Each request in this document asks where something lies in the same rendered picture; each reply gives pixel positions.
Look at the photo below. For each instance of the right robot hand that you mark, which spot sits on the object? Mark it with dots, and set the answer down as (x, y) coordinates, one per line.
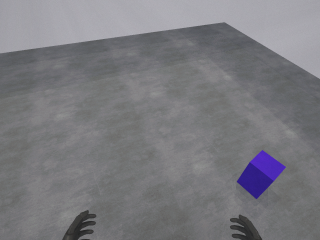
(249, 230)

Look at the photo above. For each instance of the carton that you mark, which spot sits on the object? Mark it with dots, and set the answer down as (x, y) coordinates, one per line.
(260, 173)

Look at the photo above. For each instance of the left robot hand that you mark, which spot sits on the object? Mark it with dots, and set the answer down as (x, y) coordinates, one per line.
(74, 232)

